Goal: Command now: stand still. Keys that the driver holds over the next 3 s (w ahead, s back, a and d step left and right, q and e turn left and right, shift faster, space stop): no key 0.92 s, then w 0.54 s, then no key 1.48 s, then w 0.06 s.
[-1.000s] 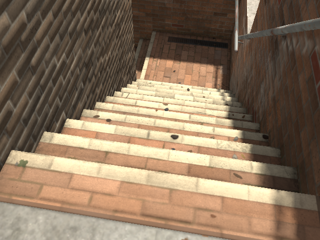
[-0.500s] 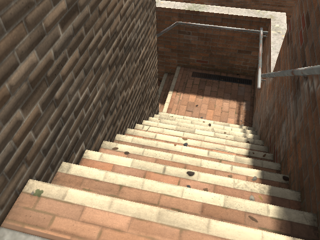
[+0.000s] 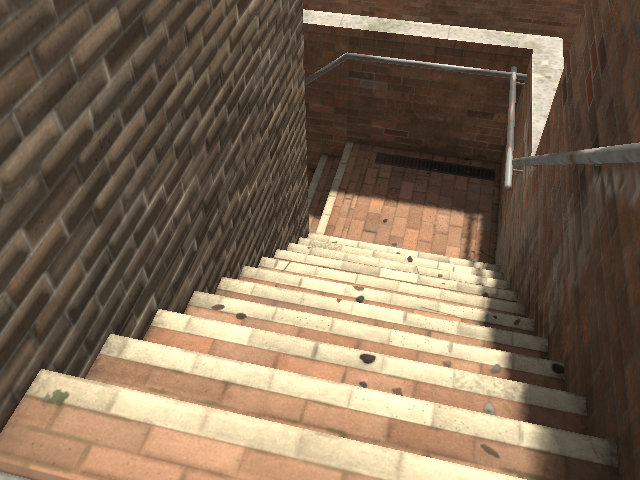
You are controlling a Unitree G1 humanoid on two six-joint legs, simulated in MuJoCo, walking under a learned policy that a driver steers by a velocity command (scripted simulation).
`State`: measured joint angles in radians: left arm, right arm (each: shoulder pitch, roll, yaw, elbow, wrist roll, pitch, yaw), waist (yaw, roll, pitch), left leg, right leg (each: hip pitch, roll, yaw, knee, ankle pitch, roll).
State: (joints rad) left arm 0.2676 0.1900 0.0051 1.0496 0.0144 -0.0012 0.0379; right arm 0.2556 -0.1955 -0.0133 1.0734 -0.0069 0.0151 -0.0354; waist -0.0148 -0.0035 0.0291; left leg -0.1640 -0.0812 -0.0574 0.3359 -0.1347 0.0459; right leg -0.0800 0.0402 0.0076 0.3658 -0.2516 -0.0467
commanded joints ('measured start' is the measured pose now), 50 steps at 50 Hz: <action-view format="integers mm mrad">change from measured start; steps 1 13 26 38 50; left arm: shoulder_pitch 49 92 132 163 232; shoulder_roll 88 62 35 17 64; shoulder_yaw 11 -6 -12 -20 4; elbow -5 42 66 73 80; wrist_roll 0 0 1 -1 4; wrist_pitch -7 -8 -6 -11 -5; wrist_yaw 3 7 15 19 15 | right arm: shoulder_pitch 34 52 75 103 79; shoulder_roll -83 -53 -28 -10 -7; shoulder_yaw -8 8 16 20 13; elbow -1 62 101 126 103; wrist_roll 0 1 0 1 -11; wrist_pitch -6 -2 -1 -6 -3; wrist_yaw -4 -9 -12 -18 -14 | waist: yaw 2 2 5 5 40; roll -4 -5 0 -4 -92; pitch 29 42 49 54 87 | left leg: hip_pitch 37 38 4 1 -142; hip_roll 133 135 138 137 48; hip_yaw -124 -115 -106 -100 -12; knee -40 -32 -14 0 159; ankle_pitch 79 81 75 82 -217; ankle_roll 27 22 14 7 17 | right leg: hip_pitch -82 -90 -78 -65 -40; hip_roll -132 -129 -123 -126 -150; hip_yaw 113 111 107 108 216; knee -79 -82 -80 -83 -170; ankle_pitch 109 114 127 171 -316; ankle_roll -30 -28 -29 -28 -88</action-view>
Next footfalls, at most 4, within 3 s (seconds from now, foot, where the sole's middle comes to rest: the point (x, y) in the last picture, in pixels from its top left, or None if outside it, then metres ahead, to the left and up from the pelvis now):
1.34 left None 0.25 0.11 -0.78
1.76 right None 0.46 -0.03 -0.78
2.06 left None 0.41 0.18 -0.78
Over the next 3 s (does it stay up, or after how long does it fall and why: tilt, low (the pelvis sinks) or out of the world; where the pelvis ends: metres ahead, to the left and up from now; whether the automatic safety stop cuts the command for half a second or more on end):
stays up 0.42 0.07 0.00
